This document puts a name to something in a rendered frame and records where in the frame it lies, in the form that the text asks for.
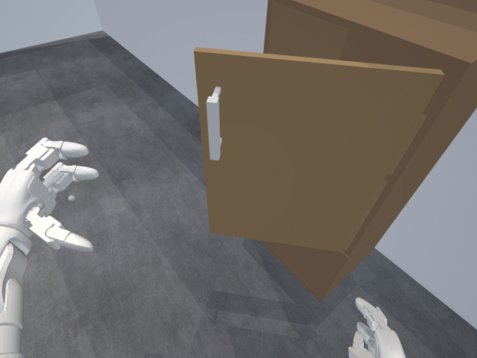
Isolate right robot hand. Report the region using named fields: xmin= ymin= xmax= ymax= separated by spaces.
xmin=349 ymin=298 xmax=405 ymax=358

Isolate left robot hand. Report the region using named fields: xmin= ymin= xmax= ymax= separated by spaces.
xmin=0 ymin=137 xmax=99 ymax=252

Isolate robot left forearm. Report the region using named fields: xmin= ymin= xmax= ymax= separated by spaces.
xmin=0 ymin=224 xmax=33 ymax=358

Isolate cupboard door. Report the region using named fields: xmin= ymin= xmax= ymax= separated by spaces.
xmin=194 ymin=47 xmax=445 ymax=252

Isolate handle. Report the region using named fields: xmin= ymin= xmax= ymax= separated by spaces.
xmin=206 ymin=87 xmax=222 ymax=160

